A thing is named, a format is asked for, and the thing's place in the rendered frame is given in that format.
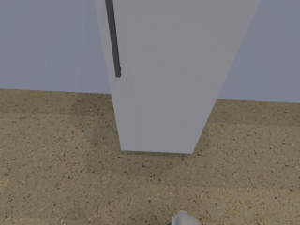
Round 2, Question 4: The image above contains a handle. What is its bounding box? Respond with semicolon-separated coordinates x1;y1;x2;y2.
105;0;121;78

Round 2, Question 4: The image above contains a fridge door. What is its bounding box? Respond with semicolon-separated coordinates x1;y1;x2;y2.
97;0;261;154

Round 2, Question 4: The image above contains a robot right thigh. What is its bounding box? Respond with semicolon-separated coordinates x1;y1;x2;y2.
171;213;201;225

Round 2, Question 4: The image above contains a right robot shin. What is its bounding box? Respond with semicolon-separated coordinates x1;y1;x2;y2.
177;210;188;214

